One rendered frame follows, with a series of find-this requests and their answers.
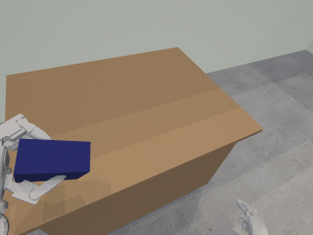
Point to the left robot forearm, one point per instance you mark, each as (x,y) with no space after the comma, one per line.
(4,222)

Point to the table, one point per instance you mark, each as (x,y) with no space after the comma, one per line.
(159,128)

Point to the robot left hand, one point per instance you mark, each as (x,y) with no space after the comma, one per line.
(11,131)

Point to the robot right hand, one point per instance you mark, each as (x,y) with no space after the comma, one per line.
(254,225)

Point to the sponge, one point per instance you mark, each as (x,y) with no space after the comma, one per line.
(41,159)

